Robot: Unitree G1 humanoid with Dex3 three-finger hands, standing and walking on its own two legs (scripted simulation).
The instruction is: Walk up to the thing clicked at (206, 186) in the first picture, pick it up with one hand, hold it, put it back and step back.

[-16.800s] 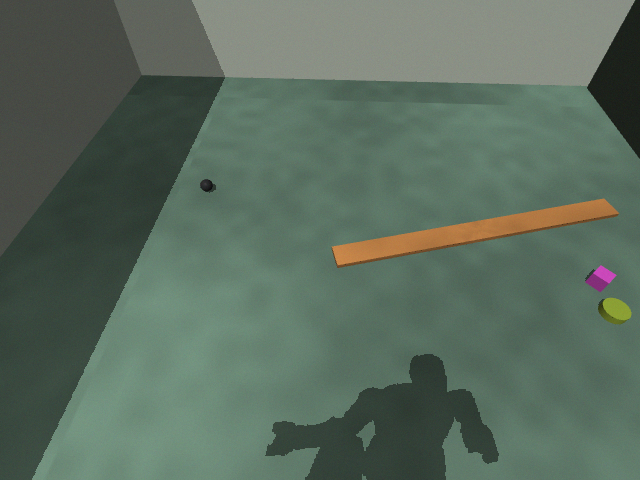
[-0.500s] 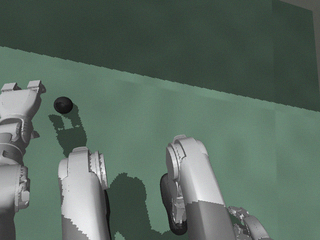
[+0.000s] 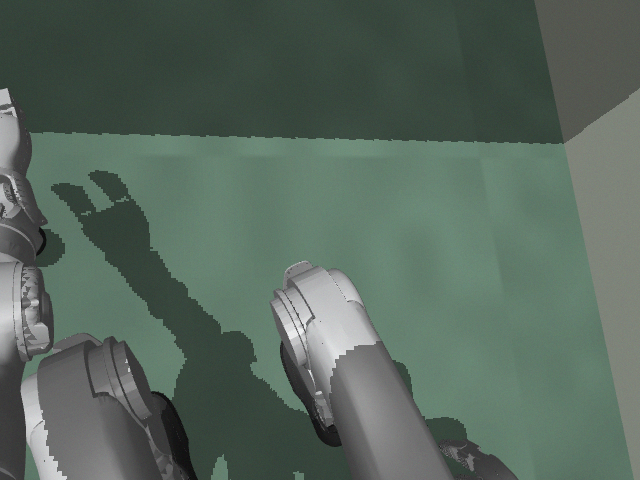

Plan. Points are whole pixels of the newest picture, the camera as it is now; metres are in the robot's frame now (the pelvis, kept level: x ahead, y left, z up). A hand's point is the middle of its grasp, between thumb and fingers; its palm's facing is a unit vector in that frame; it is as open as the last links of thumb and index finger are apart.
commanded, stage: rest palm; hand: left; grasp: from above
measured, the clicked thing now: (21, 240) +0.47 +0.28 -0.29
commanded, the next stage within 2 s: close in 1.46 s
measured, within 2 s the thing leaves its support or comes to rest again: neither
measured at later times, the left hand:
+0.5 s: hand (8, 241) +0.46 +0.27 -0.23, palm faces -0.42 -0.09 -0.90, open 13.9 cm
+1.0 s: hand (8, 242) +0.46 +0.28 -0.25, palm faces -0.46 -0.13 -0.88, open 14.0 cm
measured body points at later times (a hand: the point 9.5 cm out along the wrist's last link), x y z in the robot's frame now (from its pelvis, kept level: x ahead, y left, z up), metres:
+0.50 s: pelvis +0.00 +0.01 -0.01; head +0.26 +0.11 +0.34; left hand +0.48 +0.27 -0.18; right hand +0.06 -0.27 -0.08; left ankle +0.07 +0.14 -0.29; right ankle +0.10 -0.11 -0.29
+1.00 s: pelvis +0.00 +0.01 -0.01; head +0.28 +0.09 +0.33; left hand +0.48 +0.28 -0.20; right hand +0.00 -0.24 -0.09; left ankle +0.07 +0.14 -0.29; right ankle +0.10 -0.11 -0.29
